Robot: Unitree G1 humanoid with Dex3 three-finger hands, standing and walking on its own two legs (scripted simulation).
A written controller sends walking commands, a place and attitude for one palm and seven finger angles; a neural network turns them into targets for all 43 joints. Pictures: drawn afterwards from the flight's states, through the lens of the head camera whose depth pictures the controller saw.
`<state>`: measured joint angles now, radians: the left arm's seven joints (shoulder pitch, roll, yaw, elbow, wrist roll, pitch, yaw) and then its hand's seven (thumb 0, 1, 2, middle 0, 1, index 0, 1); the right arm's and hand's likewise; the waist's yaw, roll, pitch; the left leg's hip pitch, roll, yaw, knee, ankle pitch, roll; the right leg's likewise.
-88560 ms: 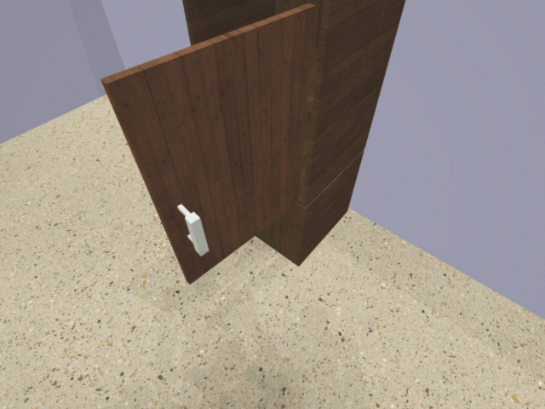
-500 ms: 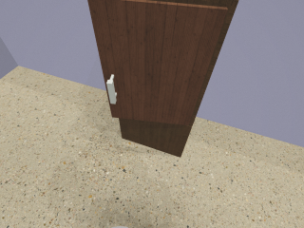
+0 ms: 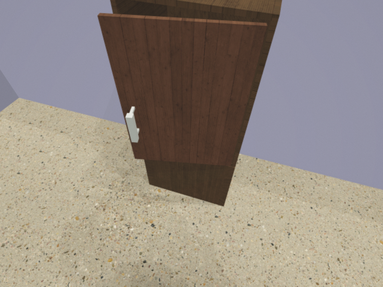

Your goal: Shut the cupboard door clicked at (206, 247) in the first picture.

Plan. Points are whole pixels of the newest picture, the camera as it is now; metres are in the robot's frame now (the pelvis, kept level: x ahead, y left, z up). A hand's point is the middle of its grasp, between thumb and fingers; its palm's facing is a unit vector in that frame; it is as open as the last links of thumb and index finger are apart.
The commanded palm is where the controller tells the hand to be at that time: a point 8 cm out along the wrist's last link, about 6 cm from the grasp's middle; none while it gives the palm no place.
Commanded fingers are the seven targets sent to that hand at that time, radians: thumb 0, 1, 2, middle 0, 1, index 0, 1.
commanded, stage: look again from close up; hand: left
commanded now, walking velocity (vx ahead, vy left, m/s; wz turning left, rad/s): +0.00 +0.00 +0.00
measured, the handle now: (133, 124) +0.64 +0.24 -0.11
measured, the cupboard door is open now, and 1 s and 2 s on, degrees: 13 13 13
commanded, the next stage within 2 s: shuffle to correct the standing spot in 0.18 s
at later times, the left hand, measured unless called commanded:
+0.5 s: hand out of the picture +0.00 +0.15 -0.19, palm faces +0.10 -0.99 -0.13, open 7.3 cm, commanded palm none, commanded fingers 0.00 0.90 0.90 -0.20 -0.30 -0.20 -0.30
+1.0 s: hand (130, 239) +0.27 +0.18 -0.17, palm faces +0.05 -0.97 -0.24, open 7.3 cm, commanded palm none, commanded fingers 0.00 0.90 0.90 -0.20 -0.30 -0.20 -0.30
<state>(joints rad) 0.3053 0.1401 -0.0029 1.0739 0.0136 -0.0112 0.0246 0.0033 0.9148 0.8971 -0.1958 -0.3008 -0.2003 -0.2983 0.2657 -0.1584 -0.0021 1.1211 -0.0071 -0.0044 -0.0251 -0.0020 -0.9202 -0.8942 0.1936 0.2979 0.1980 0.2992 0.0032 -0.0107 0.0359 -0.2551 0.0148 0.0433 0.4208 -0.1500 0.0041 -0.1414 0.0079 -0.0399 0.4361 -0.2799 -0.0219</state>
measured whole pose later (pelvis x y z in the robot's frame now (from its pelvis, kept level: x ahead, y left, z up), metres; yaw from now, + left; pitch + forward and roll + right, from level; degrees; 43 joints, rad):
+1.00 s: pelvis +0.17 -0.01 -0.02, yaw +2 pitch -1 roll +1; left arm 0.14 0.17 0.06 0.97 0.02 -0.05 0.00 0.01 0.93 0.90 -0.19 -0.30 -0.20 -0.30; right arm 0.42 -0.11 0.00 1.14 -0.01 -0.04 -0.01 0.00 -0.91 -0.89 0.20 0.30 0.20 0.30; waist -0.02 0.02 0.09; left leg -0.17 0.01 0.06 0.79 -0.51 0.01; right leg -0.39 -0.06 -0.12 0.65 -0.22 -0.05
